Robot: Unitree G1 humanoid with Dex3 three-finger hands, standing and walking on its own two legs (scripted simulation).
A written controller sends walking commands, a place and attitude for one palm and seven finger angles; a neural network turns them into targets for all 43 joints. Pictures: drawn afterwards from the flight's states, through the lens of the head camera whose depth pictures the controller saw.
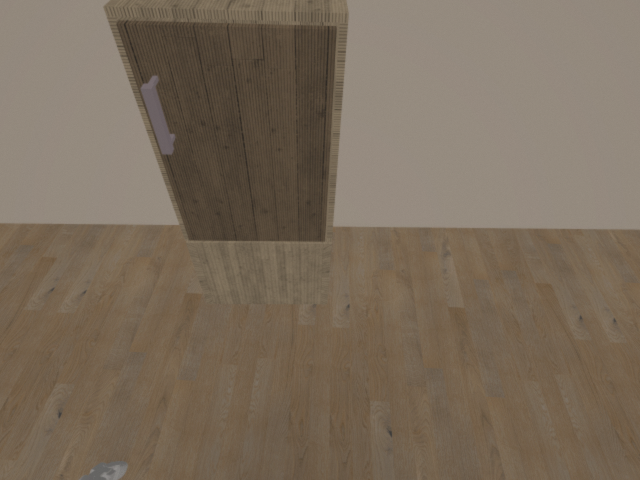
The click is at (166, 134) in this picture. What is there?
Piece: cupboard door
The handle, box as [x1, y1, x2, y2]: [140, 76, 175, 154]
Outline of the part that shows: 152,76 147,83 143,83 140,88 162,153 171,154 173,150 172,143 175,137 174,134 170,134 168,132 155,89 155,85 158,79 157,76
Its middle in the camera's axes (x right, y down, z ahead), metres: -0.34 -0.26 +0.81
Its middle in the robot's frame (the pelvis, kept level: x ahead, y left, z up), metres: +0.77 +0.38 +0.04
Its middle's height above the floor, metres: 0.81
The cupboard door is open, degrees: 0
